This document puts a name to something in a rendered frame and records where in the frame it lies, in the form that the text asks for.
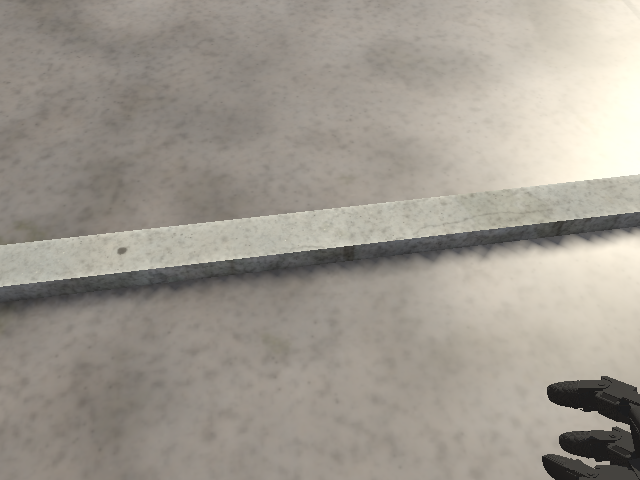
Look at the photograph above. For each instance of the robot right hand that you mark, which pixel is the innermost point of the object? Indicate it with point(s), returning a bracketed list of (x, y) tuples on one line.
[(613, 399)]

